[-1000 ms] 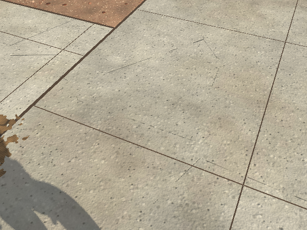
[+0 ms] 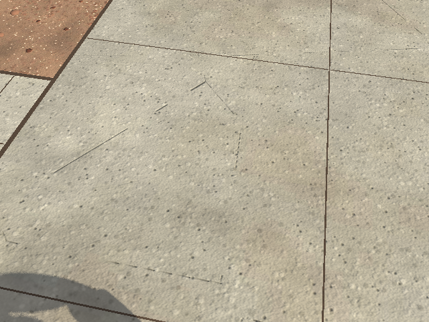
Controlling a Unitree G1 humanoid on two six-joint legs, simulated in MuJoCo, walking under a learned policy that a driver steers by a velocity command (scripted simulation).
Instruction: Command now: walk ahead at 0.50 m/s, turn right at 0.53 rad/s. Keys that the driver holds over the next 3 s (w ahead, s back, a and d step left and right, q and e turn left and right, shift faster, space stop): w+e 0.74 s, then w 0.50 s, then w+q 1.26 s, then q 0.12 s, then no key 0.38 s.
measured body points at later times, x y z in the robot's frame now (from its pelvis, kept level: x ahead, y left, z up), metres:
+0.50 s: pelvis +0.26 -0.07 +0.00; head +0.29 -0.09 +0.45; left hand +0.35 +0.19 -0.13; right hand +0.34 -0.35 -0.12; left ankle +0.39 +0.09 -0.67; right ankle +0.23 -0.09 -0.75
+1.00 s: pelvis +0.55 -0.12 +0.00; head +0.57 -0.12 +0.45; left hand +0.76 +0.06 -0.13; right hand +0.47 -0.39 -0.12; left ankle +0.61 -0.05 -0.75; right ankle +0.45 -0.21 -0.67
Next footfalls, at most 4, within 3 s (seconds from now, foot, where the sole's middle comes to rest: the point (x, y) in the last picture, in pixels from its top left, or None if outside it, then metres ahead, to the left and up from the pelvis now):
0.24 right None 0.27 -0.10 -0.78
0.80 left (237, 273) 0.64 -0.07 -0.78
1.30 right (326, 248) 0.73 -0.38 -0.78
1.84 left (297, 172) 1.06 -0.33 -0.78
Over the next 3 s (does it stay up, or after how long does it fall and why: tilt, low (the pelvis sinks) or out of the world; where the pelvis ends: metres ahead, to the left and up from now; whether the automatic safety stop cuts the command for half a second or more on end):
stays up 1.39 -0.39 -0.01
